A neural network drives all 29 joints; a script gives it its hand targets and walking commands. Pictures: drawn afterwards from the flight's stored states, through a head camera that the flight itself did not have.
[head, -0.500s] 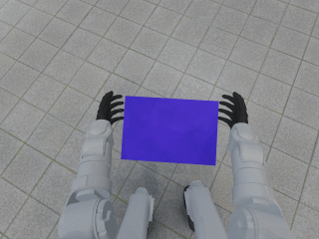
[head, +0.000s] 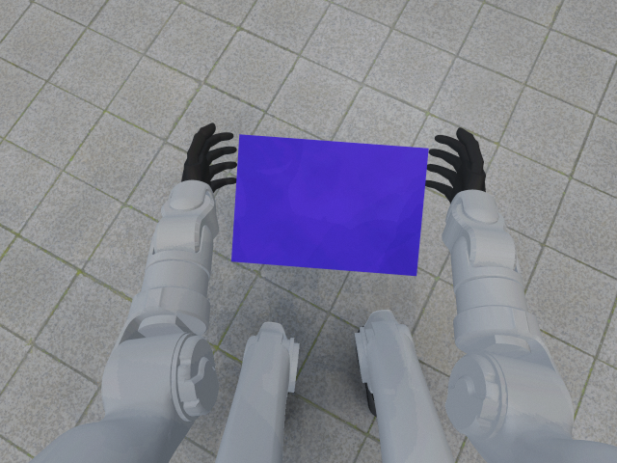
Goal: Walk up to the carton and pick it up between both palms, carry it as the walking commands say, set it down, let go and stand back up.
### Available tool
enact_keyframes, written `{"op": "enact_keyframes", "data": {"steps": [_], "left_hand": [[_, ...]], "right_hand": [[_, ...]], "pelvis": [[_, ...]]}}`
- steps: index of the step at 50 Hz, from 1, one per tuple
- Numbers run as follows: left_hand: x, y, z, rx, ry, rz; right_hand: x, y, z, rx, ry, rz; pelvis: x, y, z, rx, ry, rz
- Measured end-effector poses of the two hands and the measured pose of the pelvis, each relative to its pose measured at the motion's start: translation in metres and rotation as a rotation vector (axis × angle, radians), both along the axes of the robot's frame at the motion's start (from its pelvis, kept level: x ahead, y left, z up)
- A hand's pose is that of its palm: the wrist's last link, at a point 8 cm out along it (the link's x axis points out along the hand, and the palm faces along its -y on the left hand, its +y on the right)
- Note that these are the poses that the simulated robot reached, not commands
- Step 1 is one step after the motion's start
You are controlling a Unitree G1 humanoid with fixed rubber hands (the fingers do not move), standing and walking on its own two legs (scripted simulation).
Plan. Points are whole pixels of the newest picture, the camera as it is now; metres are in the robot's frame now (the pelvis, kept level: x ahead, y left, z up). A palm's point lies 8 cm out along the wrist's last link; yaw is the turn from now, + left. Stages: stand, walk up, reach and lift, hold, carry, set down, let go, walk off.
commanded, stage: set down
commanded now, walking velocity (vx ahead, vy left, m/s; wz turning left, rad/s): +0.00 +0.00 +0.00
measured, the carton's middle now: (326, 206) +0.45 -0.02 -0.18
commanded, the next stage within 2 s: none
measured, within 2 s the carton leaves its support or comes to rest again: neither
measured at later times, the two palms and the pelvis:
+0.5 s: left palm (218, 193) +0.48 +0.15 -0.17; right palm (440, 200) +0.45 -0.19 -0.17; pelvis -0.02 +0.00 -0.07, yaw +1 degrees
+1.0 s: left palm (233, 199) +0.50 +0.14 -0.26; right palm (423, 208) +0.46 -0.20 -0.27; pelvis -0.02 +0.00 -0.13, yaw +1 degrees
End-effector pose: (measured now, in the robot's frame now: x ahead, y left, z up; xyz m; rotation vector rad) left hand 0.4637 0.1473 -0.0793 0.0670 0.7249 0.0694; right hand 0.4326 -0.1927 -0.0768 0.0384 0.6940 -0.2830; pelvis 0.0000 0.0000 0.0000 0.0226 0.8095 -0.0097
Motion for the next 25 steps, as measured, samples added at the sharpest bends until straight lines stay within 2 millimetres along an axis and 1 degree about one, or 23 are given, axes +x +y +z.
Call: {"op": "enact_keyframes", "data": {"steps": [25], "left_hand": [[0.018, -0.001, -0.093, 0.015, -0.001, -0.008]], "right_hand": [[0.018, -0.001, -0.094, -0.006, 0.006, 0.000]], "pelvis": [[-0.018, 0.000, -0.070, -0.001, 0.054, 0.013]]}}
